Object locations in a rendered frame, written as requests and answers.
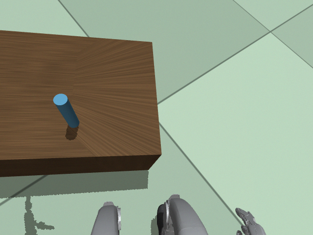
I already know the right robot hand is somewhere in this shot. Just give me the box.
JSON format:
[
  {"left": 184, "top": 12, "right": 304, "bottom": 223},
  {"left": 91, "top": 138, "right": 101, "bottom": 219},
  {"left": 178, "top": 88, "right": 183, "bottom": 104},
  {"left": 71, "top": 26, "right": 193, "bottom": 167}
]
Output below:
[{"left": 235, "top": 208, "right": 266, "bottom": 235}]

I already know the can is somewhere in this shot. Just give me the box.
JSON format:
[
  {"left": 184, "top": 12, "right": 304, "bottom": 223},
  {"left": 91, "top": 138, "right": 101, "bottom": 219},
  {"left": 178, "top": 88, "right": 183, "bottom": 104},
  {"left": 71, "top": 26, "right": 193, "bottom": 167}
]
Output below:
[{"left": 53, "top": 94, "right": 79, "bottom": 128}]

